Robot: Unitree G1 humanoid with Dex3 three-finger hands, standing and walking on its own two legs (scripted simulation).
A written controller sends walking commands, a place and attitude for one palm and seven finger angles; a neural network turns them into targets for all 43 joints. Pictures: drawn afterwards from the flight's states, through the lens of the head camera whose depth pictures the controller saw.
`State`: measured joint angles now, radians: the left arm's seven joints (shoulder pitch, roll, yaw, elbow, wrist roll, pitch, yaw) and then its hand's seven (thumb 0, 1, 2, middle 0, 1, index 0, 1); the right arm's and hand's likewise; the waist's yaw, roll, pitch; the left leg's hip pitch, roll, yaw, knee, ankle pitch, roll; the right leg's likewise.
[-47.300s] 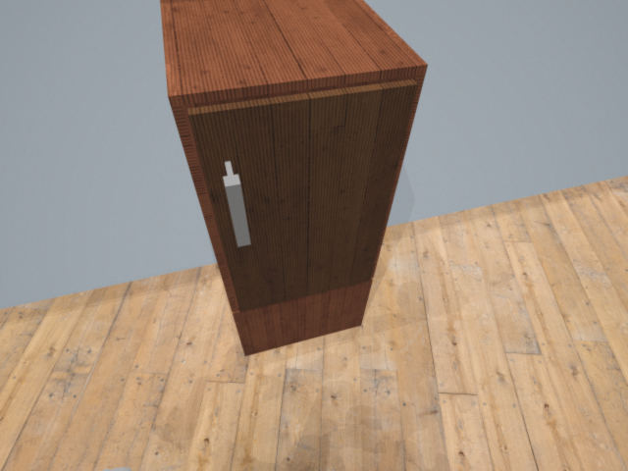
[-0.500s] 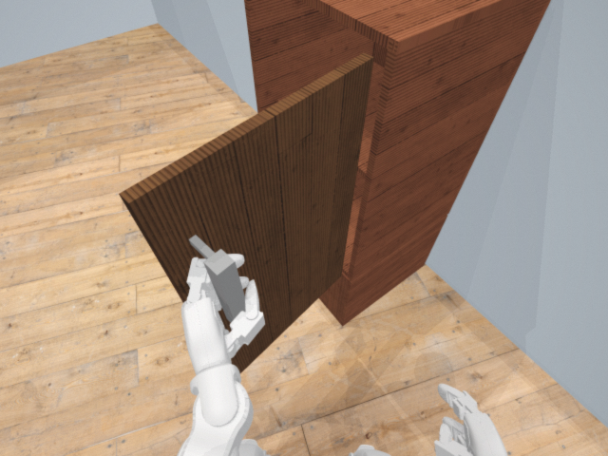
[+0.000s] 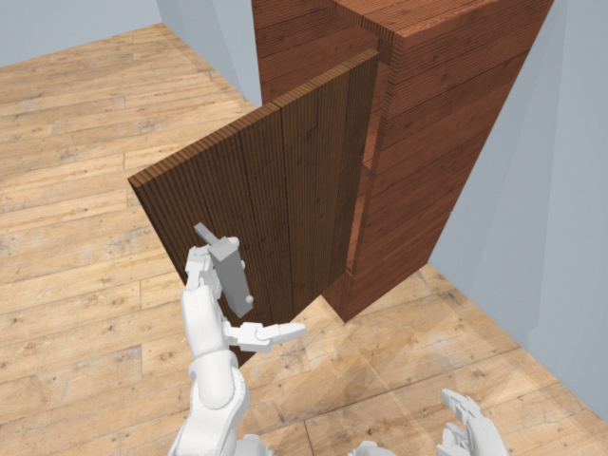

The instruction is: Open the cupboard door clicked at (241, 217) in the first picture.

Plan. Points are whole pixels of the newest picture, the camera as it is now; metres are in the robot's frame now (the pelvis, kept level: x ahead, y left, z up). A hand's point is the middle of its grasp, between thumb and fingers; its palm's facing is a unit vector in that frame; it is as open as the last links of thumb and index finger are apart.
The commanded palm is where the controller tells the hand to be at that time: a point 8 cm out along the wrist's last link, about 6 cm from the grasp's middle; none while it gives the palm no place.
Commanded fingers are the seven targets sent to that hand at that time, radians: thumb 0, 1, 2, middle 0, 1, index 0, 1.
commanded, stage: open thumb and fingers to let go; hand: left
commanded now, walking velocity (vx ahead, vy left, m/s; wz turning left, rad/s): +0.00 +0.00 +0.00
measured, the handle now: (223, 271) +0.34 +0.13 +0.05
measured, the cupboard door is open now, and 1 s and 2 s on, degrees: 98 100 100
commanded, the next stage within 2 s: slide the hand sideways off the handle in 0.22 s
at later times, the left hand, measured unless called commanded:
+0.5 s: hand (243, 323) +0.27 +0.09 +0.04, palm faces -0.12 -0.99 -0.07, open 16.0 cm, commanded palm +0.26 +0.13 +0.05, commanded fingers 0.00 -0.50 0.30 -0.15 -0.30 -0.15 -0.30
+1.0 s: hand (224, 348) +0.24 +0.11 +0.05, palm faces -0.09 -1.00 +0.00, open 16.3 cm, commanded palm +0.22 +0.17 +0.05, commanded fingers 0.00 -0.50 0.30 -0.15 -0.30 -0.15 -0.30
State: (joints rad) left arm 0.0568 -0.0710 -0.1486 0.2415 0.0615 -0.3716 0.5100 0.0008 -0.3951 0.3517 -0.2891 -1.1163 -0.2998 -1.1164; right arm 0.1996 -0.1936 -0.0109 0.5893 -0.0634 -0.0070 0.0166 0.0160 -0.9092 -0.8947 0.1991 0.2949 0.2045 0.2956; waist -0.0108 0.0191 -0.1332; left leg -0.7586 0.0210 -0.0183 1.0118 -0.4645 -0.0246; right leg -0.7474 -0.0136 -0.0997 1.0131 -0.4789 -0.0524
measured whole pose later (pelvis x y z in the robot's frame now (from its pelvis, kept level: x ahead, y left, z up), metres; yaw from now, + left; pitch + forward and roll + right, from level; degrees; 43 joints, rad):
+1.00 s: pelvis +0.00 +0.03 -0.01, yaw -1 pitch +13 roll -1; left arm 0.34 0.10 -0.16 -0.08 -0.05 -0.33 0.02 -0.01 -0.50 0.30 -0.14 -0.30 -0.15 -0.30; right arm 0.25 -0.21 0.02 0.43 0.00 -0.05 0.01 0.02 -0.91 -0.89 0.20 0.30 0.21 0.30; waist -0.01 0.03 -0.12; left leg -0.80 0.01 0.01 1.10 -0.51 0.01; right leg -0.78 -0.02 -0.07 1.07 -0.51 -0.01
